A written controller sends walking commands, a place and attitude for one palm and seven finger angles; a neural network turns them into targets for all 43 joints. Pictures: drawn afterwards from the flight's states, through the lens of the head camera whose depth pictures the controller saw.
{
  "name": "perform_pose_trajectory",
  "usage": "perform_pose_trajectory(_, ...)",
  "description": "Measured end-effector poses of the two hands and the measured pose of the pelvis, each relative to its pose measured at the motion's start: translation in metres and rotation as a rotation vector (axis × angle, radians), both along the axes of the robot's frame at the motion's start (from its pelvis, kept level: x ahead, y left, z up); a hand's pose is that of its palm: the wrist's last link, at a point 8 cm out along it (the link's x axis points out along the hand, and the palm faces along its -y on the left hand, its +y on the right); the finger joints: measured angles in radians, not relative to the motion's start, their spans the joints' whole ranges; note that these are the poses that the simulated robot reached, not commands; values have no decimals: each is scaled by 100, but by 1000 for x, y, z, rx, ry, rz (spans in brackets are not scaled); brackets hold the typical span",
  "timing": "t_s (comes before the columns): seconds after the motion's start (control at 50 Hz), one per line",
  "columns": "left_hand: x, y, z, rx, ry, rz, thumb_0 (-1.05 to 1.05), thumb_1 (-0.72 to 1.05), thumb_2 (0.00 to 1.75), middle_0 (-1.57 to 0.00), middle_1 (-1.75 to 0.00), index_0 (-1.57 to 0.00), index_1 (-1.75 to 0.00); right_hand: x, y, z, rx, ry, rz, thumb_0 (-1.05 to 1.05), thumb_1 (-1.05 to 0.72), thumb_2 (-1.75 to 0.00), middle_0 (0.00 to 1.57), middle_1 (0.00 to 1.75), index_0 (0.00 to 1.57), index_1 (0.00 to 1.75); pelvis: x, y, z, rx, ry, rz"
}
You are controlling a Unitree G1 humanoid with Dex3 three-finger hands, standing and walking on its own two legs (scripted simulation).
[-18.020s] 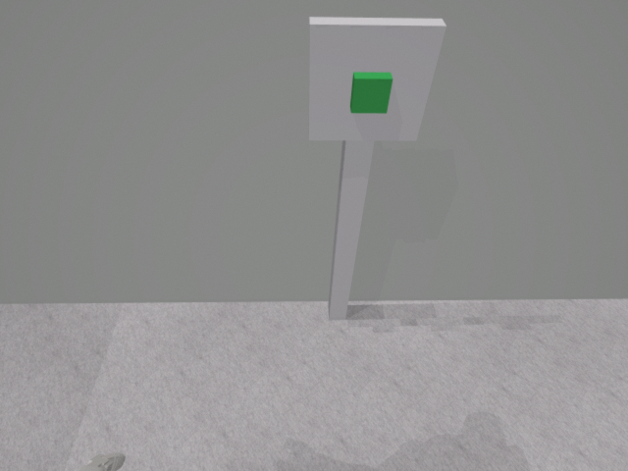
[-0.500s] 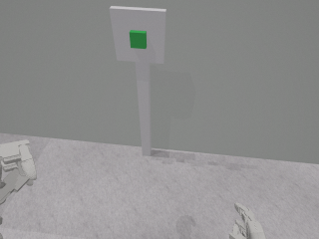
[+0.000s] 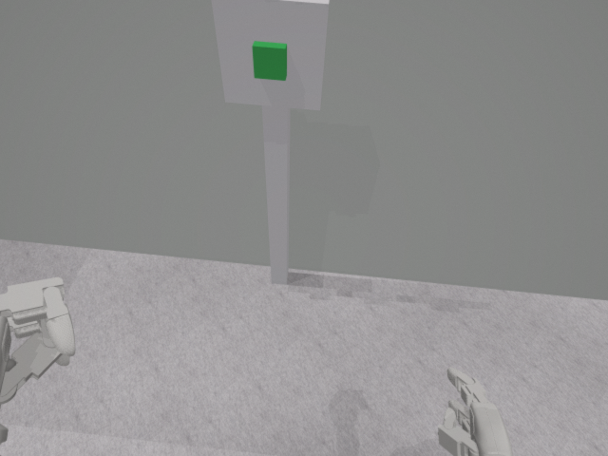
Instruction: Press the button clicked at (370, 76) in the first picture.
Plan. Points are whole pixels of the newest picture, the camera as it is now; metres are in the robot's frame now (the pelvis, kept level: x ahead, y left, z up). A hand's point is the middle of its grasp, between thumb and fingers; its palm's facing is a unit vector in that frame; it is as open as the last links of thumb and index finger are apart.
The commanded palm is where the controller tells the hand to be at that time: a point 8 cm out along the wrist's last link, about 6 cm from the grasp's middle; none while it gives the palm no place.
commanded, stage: stop stepping back and stand still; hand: left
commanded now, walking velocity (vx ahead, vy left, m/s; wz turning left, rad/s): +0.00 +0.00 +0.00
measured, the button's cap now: (270, 60) +0.79 +0.12 +0.13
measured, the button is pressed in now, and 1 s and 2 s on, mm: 0 0 0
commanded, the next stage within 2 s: let the arm hang, fingers relaxed in 0.16 s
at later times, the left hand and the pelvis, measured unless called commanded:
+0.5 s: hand out of the picture +0.09 +0.22 -0.15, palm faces -0.04 -0.96 -0.28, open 3.1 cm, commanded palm none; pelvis -0.02 +0.01 -0.01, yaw +0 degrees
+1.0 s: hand out of the picture -0.01 +0.20 -0.17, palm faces +0.01 -0.97 -0.25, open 6.8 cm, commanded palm none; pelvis -0.01 +0.00 +0.00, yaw +0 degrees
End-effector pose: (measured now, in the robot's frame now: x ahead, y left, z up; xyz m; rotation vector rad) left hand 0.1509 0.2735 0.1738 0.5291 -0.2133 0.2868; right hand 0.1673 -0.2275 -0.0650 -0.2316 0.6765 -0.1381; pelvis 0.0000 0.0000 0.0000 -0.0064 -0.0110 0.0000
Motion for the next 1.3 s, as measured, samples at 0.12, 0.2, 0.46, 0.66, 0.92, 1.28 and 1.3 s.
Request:
perform_pose_trajectory(0.12,-3,9,0,-5,-1,23,1,89,90,-130,-150,-131,-150,3,4,2,-8,1,1,1,-90,-90,20,30,20,30,0,5,1,-2,1,0)
perform_pose_trajectory(0.2,-4,13,-3,-21,0,39,1,89,90,-130,-150,-131,-150,1,7,1,-9,11,5,1,-90,-90,20,30,20,30,-1,7,1,-2,1,1)
perform_pose_trajectory(0.46,-36,9,-257,-309,1052,167,1,91,90,-117,-138,-118,-137,-54,-15,-53,14,279,-2,1,-91,-90,20,30,20,30,-17,11,-10,14,3,9)
perform_pose_trajectory(0.66,-167,-24,-320,-481,1507,307,1,90,90,-84,-105,-84,-105,-180,-27,-65,-10,700,-112,1,-91,-90,20,30,19,30,-20,0,-2,-1,-11,14)
perform_pose_trajectory(0.92,-188,-20,-310,-463,1577,374,1,91,90,-39,-53,-40,-53,-223,2,-80,91,810,-149,0,-91,-90,20,30,20,30,-17,1,1,3,-13,10)
perform_pose_trajectory(1.28,-120,-48,-312,-491,1445,265,0,91,90,-20,-31,-21,-30,-166,0,-80,100,672,-135,0,-91,-90,20,30,20,30,-4,-4,2,9,-17,2)
perform_pose_trajectory(1.3,-119,-48,-312,-489,1446,266,0,91,90,-20,-30,-21,-30,-164,-1,-80,97,670,-136,0,-91,-90,20,30,20,30,-4,-5,3,9,-16,2)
